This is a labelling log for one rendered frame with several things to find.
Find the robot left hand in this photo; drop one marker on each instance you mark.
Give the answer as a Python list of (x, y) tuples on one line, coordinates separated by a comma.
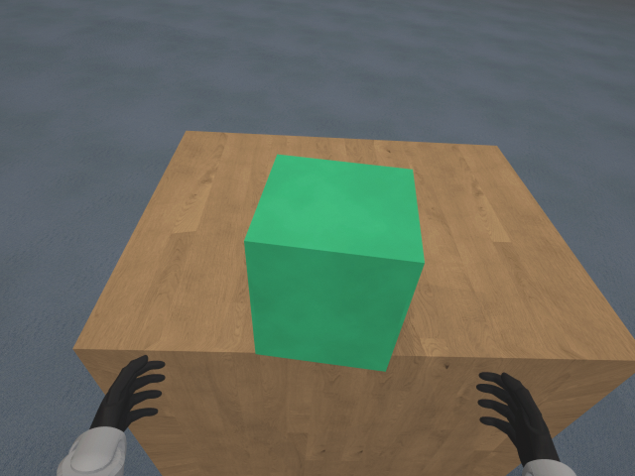
[(114, 410)]

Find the carton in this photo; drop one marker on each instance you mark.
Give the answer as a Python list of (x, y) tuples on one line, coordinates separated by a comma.
[(333, 253)]

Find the pedestal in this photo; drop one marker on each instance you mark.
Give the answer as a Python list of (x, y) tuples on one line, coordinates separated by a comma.
[(500, 291)]

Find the robot left forearm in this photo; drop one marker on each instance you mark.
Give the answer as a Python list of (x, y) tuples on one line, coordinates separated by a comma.
[(100, 451)]

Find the robot right hand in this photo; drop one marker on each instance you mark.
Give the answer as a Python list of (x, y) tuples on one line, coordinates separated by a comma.
[(526, 427)]

